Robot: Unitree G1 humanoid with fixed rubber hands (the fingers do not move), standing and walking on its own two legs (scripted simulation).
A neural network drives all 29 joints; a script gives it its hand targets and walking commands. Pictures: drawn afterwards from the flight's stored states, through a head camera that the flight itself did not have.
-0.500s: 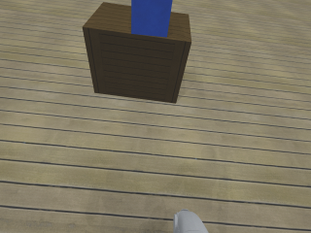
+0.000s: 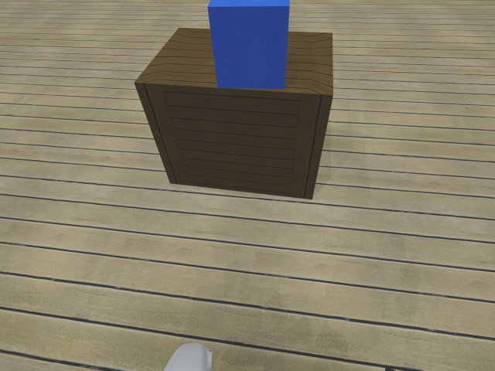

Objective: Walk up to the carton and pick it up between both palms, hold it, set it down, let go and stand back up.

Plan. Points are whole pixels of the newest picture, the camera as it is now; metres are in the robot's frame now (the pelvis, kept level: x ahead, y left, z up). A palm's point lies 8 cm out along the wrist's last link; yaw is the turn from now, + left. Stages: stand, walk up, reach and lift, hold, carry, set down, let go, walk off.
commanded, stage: walk up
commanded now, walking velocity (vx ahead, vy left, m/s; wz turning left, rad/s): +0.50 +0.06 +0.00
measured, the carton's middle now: (252, 38) +1.22 +0.08 -0.01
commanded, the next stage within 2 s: none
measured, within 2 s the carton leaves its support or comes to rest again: neither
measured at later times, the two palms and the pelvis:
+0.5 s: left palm (100, 337) +0.19 +0.32 -0.15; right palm (329, 274) +0.35 -0.14 -0.15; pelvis +0.28 +0.09 -0.02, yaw +0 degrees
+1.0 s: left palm (187, 170) +0.66 +0.24 -0.16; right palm (334, 259) +0.39 -0.16 -0.16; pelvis +0.54 +0.03 -0.03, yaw +0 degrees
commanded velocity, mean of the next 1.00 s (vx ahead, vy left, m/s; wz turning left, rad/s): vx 0.50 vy -0.03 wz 0.02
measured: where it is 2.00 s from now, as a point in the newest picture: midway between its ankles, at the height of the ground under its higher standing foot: (243, 244)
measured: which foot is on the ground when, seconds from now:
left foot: up 0.00-0.36, down 0.38-1.00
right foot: down 0.00-0.42, up 0.44-0.98, down 1.00-1.00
